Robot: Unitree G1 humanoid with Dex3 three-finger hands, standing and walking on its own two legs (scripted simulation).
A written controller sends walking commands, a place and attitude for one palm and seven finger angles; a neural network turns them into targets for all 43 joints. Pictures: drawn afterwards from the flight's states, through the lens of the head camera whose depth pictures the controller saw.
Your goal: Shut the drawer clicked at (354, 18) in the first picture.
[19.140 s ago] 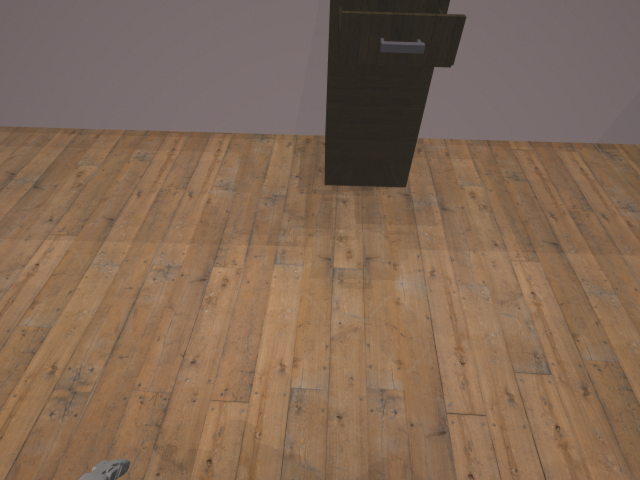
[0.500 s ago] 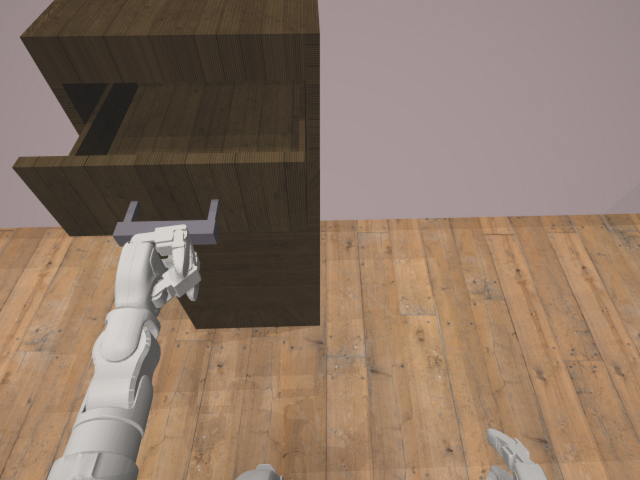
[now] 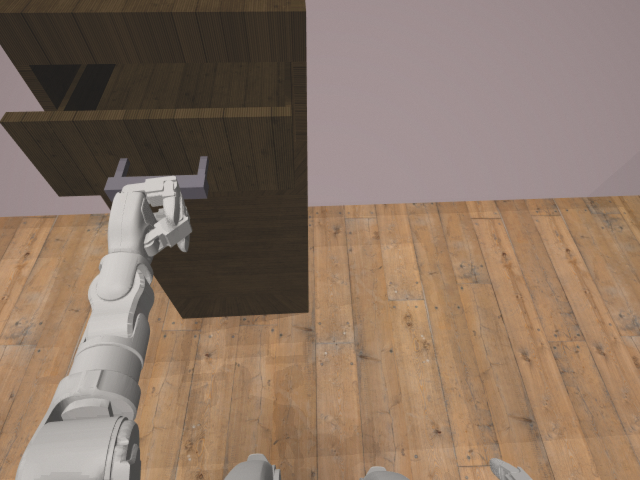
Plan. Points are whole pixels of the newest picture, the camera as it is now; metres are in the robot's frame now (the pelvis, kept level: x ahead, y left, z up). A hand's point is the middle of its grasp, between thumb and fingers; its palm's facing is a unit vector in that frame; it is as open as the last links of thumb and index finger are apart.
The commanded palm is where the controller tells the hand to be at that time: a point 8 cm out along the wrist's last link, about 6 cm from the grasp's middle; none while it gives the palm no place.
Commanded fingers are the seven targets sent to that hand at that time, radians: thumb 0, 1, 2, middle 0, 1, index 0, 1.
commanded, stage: push the drawer shut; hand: left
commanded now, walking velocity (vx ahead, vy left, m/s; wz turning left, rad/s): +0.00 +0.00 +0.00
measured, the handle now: (161, 176) +0.49 +0.22 +0.08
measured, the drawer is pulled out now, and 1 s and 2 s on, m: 0.12 0.00 0.00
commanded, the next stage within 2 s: pull the fist back off the drawer in 1.24 s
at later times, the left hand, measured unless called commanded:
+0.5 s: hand (185, 190) +0.47 +0.18 +0.08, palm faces +0.07 -1.00 -0.03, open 3.2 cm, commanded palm +0.45 +0.23 +0.08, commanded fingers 0.00 0.90 0.90 -1.40 -1.60 -1.40 -1.60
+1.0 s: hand (194, 152) +0.54 +0.18 +0.08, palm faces +0.08 -1.00 -0.03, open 3.3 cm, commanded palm +0.52 +0.23 +0.08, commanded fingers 0.00 0.90 0.90 -1.40 -1.60 -1.40 -1.60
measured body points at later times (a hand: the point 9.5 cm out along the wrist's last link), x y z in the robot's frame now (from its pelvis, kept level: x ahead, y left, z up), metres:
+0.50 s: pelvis +0.00 +0.00 -0.01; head +0.08 +0.01 +0.44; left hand +0.46 +0.24 +0.08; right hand +0.03 -0.26 -0.12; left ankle +0.04 +0.11 -0.70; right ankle -0.01 -0.10 -0.70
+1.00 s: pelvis +0.00 +0.02 -0.02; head +0.12 +0.03 +0.41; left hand +0.53 +0.24 +0.08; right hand -0.03 -0.25 -0.12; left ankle +0.04 +0.11 -0.70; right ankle -0.01 -0.10 -0.70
